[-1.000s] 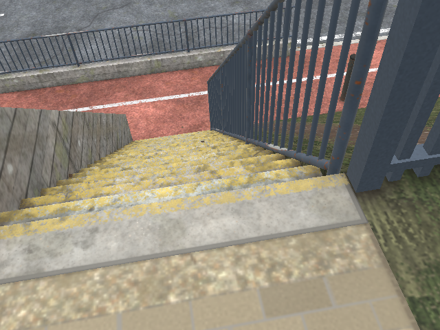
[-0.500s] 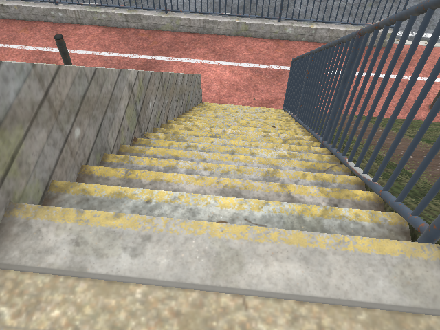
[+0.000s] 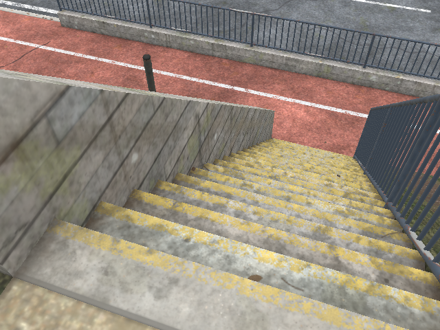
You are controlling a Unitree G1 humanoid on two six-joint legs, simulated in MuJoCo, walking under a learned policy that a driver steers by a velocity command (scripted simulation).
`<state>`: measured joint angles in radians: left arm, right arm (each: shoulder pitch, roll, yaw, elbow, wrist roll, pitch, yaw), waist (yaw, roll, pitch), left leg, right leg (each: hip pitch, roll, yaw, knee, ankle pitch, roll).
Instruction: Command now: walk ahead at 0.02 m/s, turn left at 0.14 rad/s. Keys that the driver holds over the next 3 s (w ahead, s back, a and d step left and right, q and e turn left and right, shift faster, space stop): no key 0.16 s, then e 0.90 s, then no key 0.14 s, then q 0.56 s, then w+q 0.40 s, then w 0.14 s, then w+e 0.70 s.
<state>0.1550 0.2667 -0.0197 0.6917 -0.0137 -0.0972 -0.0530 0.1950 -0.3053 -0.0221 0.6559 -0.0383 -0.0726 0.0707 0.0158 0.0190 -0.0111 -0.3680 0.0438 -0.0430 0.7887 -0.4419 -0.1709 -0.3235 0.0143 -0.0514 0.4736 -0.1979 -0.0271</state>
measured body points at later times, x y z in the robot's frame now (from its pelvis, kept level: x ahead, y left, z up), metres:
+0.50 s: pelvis +0.00 +0.03 +0.00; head +0.02 +0.03 +0.45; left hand +0.20 +0.30 -0.08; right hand +0.12 -0.29 -0.07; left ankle -0.03 +0.15 -0.74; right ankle +0.01 -0.10 -0.72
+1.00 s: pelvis +0.01 -0.03 +0.01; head +0.03 -0.04 +0.46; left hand +0.23 +0.19 -0.08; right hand +0.04 -0.35 -0.07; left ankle +0.04 +0.12 -0.67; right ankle -0.02 -0.10 -0.74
